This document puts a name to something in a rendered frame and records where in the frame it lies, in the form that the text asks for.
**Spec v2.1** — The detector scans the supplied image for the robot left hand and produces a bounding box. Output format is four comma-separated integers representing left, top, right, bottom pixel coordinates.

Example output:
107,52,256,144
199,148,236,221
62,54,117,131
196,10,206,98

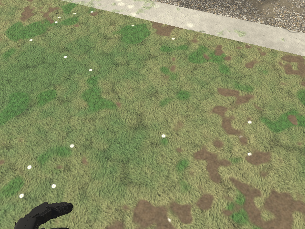
13,202,73,229

